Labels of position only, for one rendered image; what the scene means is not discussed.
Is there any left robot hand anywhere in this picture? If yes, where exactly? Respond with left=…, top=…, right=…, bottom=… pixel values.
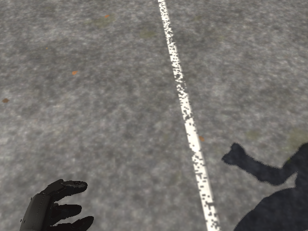
left=19, top=179, right=94, bottom=231

